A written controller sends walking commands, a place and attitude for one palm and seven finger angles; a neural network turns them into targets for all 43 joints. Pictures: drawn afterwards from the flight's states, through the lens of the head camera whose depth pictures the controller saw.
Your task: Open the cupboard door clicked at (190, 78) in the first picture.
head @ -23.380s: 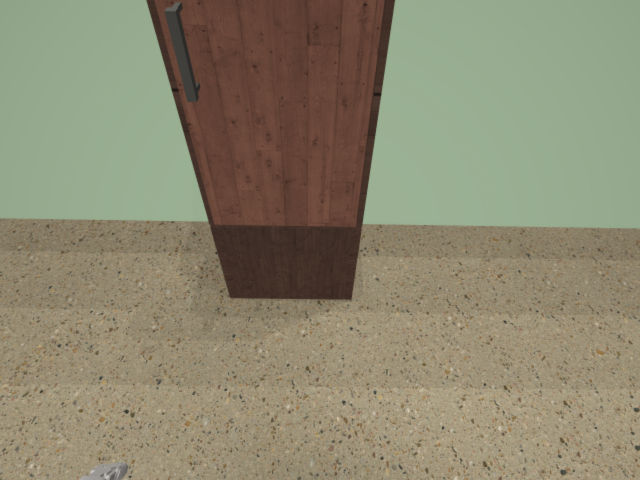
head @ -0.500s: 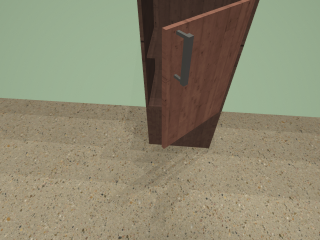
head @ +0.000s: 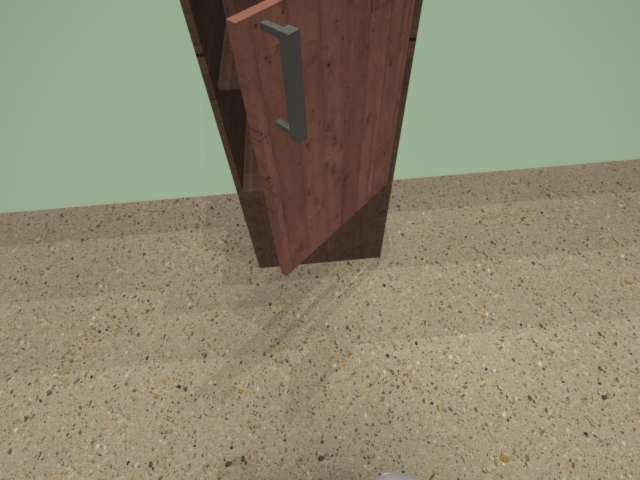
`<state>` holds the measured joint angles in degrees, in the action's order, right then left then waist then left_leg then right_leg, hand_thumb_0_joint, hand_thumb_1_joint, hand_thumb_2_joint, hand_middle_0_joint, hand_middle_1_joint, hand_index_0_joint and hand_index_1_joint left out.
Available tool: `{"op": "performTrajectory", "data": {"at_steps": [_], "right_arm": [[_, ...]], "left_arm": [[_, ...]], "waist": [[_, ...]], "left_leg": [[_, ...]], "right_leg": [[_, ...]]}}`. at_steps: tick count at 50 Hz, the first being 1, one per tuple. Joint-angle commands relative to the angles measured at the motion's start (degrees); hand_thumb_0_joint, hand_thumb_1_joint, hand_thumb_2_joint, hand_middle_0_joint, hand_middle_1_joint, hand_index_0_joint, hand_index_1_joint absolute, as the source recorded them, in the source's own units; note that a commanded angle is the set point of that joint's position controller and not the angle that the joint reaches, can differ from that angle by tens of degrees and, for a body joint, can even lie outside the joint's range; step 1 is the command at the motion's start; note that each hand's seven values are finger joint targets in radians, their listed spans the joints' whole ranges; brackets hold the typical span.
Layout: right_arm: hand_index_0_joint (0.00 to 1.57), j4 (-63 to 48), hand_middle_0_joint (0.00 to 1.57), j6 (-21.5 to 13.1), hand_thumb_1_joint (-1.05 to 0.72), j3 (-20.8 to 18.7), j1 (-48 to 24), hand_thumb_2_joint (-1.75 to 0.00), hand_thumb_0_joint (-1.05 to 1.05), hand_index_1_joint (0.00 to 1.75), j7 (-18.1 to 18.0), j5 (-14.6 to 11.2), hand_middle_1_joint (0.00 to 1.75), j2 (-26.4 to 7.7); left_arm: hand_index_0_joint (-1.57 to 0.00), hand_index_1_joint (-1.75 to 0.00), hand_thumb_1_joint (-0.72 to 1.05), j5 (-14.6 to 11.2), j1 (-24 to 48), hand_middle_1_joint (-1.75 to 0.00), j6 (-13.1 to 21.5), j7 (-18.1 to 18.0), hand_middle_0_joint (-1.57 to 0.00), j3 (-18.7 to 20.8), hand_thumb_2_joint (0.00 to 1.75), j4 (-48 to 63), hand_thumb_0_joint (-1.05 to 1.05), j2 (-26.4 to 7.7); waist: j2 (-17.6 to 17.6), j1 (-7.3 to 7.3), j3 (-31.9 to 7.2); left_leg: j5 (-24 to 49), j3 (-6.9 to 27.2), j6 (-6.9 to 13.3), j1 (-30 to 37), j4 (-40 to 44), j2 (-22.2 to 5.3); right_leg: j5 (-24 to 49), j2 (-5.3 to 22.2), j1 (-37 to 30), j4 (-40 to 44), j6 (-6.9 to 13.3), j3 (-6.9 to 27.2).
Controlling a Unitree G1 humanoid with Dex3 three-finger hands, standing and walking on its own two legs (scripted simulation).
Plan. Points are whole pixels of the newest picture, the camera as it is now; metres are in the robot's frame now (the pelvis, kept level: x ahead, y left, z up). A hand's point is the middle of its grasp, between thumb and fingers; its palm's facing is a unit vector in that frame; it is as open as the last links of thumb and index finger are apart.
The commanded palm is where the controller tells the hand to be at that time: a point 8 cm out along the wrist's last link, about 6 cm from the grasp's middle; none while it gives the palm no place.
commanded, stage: walk to a spot facing it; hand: left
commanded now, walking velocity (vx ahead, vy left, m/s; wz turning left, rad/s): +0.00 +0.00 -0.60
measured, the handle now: (284, 86) +0.59 +0.09 +0.16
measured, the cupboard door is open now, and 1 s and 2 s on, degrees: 43 43 43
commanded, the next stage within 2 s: none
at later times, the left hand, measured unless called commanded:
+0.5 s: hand out of the picture +0.11 +0.17 -0.16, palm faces -0.20 -0.95 -0.22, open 7.4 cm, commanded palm none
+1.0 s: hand (282, 382) +0.27 +0.09 -0.16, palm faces -0.58 -0.76 -0.29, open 7.4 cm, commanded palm none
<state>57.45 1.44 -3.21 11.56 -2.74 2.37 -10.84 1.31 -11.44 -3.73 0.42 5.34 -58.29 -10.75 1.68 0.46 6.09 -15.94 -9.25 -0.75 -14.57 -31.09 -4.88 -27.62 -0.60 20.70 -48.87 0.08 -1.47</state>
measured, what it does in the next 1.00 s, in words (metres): steps on the spot, turning right: left foot, then right foot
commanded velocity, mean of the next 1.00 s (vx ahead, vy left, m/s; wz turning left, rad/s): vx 0.00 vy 0.00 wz -0.60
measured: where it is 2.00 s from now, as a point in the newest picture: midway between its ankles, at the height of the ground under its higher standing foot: outside the picture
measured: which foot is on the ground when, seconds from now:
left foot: down 0.00-0.06, up 0.08-0.56, down 0.58-0.92, up 0.94-1.00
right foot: down 0.00-0.56, up 0.58-0.92, down 0.94-1.00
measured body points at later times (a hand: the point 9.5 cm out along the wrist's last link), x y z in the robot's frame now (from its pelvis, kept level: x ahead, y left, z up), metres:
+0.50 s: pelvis +0.03 -0.01 +0.01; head +0.09 -0.02 +0.45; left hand +0.12 +0.22 -0.14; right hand +0.10 -0.28 -0.13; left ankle +0.06 +0.13 -0.69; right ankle -0.01 -0.10 -0.73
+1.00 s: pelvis +0.04 -0.01 -0.01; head +0.08 -0.06 +0.43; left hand +0.30 +0.13 -0.14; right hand -0.10 -0.24 -0.16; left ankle +0.07 +0.13 -0.69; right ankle -0.02 -0.11 -0.73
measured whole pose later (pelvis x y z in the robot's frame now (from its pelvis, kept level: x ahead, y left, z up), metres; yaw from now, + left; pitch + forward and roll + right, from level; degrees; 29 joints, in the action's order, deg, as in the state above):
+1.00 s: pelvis +0.04 -0.01 -0.01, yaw -36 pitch +0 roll -1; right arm 53.0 4.1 -3.8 14.4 -1.6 0.8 -15.4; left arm 1.2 -5.8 -1.1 0.4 3.7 -50.1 -13.8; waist 3.1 -1.8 8.1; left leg -31.0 -4.1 -3.5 -20.8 -56.6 -6.9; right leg -18.0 -0.5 18.2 -36.5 1.2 -1.7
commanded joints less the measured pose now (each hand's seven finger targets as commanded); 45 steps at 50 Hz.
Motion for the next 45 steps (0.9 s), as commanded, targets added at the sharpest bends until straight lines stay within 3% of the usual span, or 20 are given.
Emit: {"op": "performTrajectory", "data": {"at_steps": [1,2,3,4,5,7,10,21,25,26,27,28,29,30,31,33,37,41,44,45], "right_arm": [[0.2,-4.69,0.2,-0.58,-0.9,-2.39,-0.08,-0.9,0.0,0.3,-0.08,-0.29,0.3,-10.99],[0.2,-5.62,0.2,-0.22,-0.9,-2.41,-1.43,-0.9,0.0,0.3,0.21,-0.89,0.3,-9.72],[0.2,-7.87,0.2,0.03,-0.9,-1.86,-1.77,-0.9,0.0,0.3,0.77,-1.45,0.3,-5.37],[0.2,-8.75,0.2,0.73,-0.9,-1.98,-4.11,-0.9,0.0,0.3,0.99,-1.31,0.3,-7.52],[0.2,-8.71,0.2,0.88,-0.9,-2.35,-6.64,-0.9,0.0,0.3,0.91,-1.24,0.3,-6.59],[0.2,-8.18,0.2,0.78,-0.9,-2.07,-5.05,-0.9,0.0,0.3,0.89,-1.25,0.3,-6.63],[0.2,-8.36,0.2,0.93,-0.9,-1.63,-5.68,-0.9,0.0,0.3,0.82,-1.46,0.3,-5.81],[0.2,-12.07,0.2,0.17,-0.9,-1.47,-9.77,-0.9,0.0,0.3,0.46,-2.14,0.3,-5.52],[0.2,-11.06,0.2,-0.59,-0.9,-1.24,-3.63,-0.9,0.0,0.3,0.08,-2.48,0.3,-5.57],[0.2,-10.22,0.2,-0.91,-0.9,-1.35,-0.69,-0.9,0.0,0.3,-0.05,-2.45,0.3,-6.0],[0.2,-9.75,0.2,-1.7,-0.9,-1.76,1.68,-0.9,0.0,0.3,-0.37,-1.79,0.3,-9.89],[0.2,-10.64,0.2,-1.84,-0.9,-2.64,2.42,-0.9,0.0,0.3,-0.41,-1.01,0.3,-14.85],[0.2,-11.88,0.2,-1.15,-0.9,-2.42,2.39,-0.9,0.0,0.3,-0.57,-0.65,0.3,-14.99],[0.2,-11.57,0.2,-1.46,-0.9,-1.82,2.33,-0.9,0.0,0.3,-0.47,-0.08,0.3,-13.2],[0.2,-12.19,0.2,-1.51,-0.9,-1.4,0.51,-0.9,0.0,0.3,-0.42,-0.21,0.3,-12.53],[0.2,-12.4,0.2,-1.56,-0.9,-1.0,0.01,-0.9,0.0,0.3,-0.39,-0.27,0.3,-10.6],[0.2,-10.52,0.2,-1.55,-0.9,-1.44,4.21,-0.9,0.0,0.3,-0.3,-0.36,0.3,-11.34],[0.2,-9.56,0.2,-1.15,-0.9,-1.98,5.66,-0.9,0.0,0.3,0.39,-0.29,0.3,-12.48],[0.2,-9.72,0.2,-0.83,-0.9,-2.23,3.79,-0.9,0.0,0.3,0.82,-0.76,0.3,-13.14],[0.2,-10.4,0.2,-0.73,-0.9,-2.15,3.29,-0.9,0.0,0.3,1.26,-1.36,0.3,-11.87]], "left_arm": [[-0.2,-0.3,0.9,-0.23,-6.01,-0.3,2.07,0.36,-0.2,0.78,0.9,4.34,0.0,-3.87],[-0.2,-0.3,0.9,0.05,-8.16,-0.3,2.45,0.01,-0.2,1.33,0.9,3.99,0.0,-6.93],[-0.2,-0.3,0.9,0.8,-7.99,-0.3,3.13,-0.91,-0.2,2.65,0.9,4.41,0.0,-14.19],[-0.2,-0.3,0.9,-0.15,-9.56,-0.3,2.94,-1.22,-0.2,2.49,0.9,4.49,0.0,-15.97],[-0.2,-0.3,0.9,0.08,-6.94,-0.3,2.87,-1.7,-0.2,2.42,0.9,5.1,0.0,-13.63],[-0.2,-0.3,0.9,-0.23,-3.1,-0.3,3.07,-2.3,-0.2,1.75,0.9,6.37,0.0,-10.93],[-0.2,-0.3,0.9,-0.29,-4.06,-0.3,3.48,-2.55,-0.2,1.57,0.9,6.86,0.0,-10.45],[-0.2,-0.3,0.9,0.47,-5.96,-0.3,3.03,-2.37,-0.2,2.4,0.9,7.97,0.0,-11.74],[-0.2,-0.3,0.9,-0.07,-1.79,-0.3,2.56,-1.95,-0.2,2.44,0.9,9.37,0.0,-12.1],[-0.2,-0.3,0.9,-0.2,0.03,-0.3,2.39,-1.93,-0.2,2.21,0.9,9.62,0.0,-11.11],[-0.2,-0.3,0.9,-0.77,-0.57,-0.3,2.22,-1.67,-0.2,1.69,0.9,10.75,0.0,-8.56],[-0.2,-0.3,0.9,-1.01,-2.55,-0.3,2.29,-0.82,-0.2,1.05,0.9,11.52,0.0,-6.25],[-0.2,-0.3,0.9,-0.35,-2.06,-0.3,2.44,-0.44,-0.2,1.25,0.9,12.22,0.0,-7.8],[-0.2,-0.3,0.9,0.47,0.37,-0.3,2.21,-0.03,-0.2,1.44,0.9,11.15,0.0,-8.02],[-0.2,-0.3,0.9,0.37,0.01,-0.3,2.09,0.24,-0.2,1.57,0.9,10.91,0.0,-7.81],[-0.2,-0.3,0.9,-0.18,1.44,-0.3,1.73,1.01,-0.2,1.07,0.9,11.38,0.0,-6.91],[-0.2,-0.3,0.9,-0.2,4.31,-0.3,1.47,1.76,-0.2,0.04,0.9,12.27,0.0,-5.55],[-0.2,-0.3,0.9,-0.1,5.83,-0.3,1.92,1.82,-0.2,-0.35,0.9,12.54,0.0,-5.6],[-0.2,-0.3,0.9,-0.21,0.82,-0.3,2.48,1.47,-0.2,0.06,0.9,10.98,0.0,-7.23],[-0.2,-0.3,0.9,-0.01,-3.65,-0.3,3.05,0.94,-0.2,0.69,0.9,9.66,0.0,-10.58]], "waist": [[3.62,2.13,-7.06],[-4.03,3.48,-6.48],[-22.73,3.16,-4.97],[-16.85,4.95,-5.29],[-12.63,3.27,-3.32],[-10.81,1.11,-5.68],[-6.97,1.06,-8.78],[-8.41,2.11,-8.71],[-9.15,-1.04,-10.03],[-7.84,-2.72,-10.3],[2.14,-3.04,-11.96],[17.49,-2.0,-12.21],[10.36,-2.16,-9.66],[6.87,-2.13,-7.89],[10.43,-0.59,-7.06],[8.55,-0.26,-6.62],[9.54,-2.09,-8.55],[11.35,-2.76,-7.29],[8.68,0.64,-8.26],[1.05,2.8,-11.08]], "left_leg": [[15.91,6.4,5.64,1.21,2.1,-12.87],[6.58,3.03,2.28,-3.69,-5.9,-8.5],[-14.6,-1.99,-2.02,-17.76,-20.56,1.06],[-20.12,6.19,-1.7,-17.51,-30.4,1.85],[-16.22,9.81,-1.41,-20.27,-34.97,1.88],[-9.91,11.16,-2.14,-21.25,-36.64,0.45],[-8.04,10.86,-2.97,-19.2,-33.91,1.32],[-11.1,11.45,-2.6,-14.91,-20.91,4.03],[-3.83,10.85,-1.74,-3.45,-4.71,5.42],[1.77,11.37,-1.55,4.26,3.57,4.06],[6.16,20.11,1.64,13.75,10.98,-5.0],[19.21,34.0,9.03,18.7,13.4,-20.04],[18.2,33.85,13.44,10.91,12.99,-24.68],[20.24,31.25,12.24,7.47,13.47,-20.13],[25.11,26.0,10.86,6.22,11.72,-18.16],[32.4,16.91,9.46,8.09,9.66,-13.85],[34.9,9.3,7.76,11.37,7.76,-12.0],[32.44,7.07,7.07,9.43,6.28,-13.68],[27.56,4.07,3.28,4.59,-1.48,-12.81],[20.01,1.36,0.35,-2.22,-10.92,-10.13]], "right_leg": [[10.51,1.13,-7.78,14.93,-0.03,-1.89],[19.12,4.06,-12.02,25.49,0.87,3.41],[30.27,19.3,-17.01,32.55,6.7,26.96],[29.82,22.63,-12.82,32.45,12.22,29.49],[31.15,18.12,-12.3,30.89,12.03,29.32],[38.08,14.76,-16.45,27.53,10.64,23.31],[47.85,12.96,-19.55,25.28,10.39,20.46],[48.92,12.12,-18.42,24.33,12.24,28.27],[46.81,8.31,-12.68,21.35,8.86,27.01],[40.69,6.49,-7.06,18.96,6.44,25.74],[26.08,0.39,2.53,13.44,3.26,20.68],[-6.58,-5.61,11.99,0.45,-0.71,9.38],[-10.39,-2.3,11.06,-10.27,-1.95,5.64],[-6.86,-1.96,11.24,-16.33,-2.57,5.59],[-4.55,-0.06,12.37,-19.24,-2.97,5.12],[-0.86,1.39,12.6,-18.78,-3.6,3.03],[1.3,1.67,8.19,-6.14,-3.29,-1.28],[2.33,0.48,2.44,4.34,-1.82,-4.05],[14.39,-0.07,-9.54,18.71,-0.08,-4.72],[26.27,4.82,-20.18,24.2,1.97,1.29]]}}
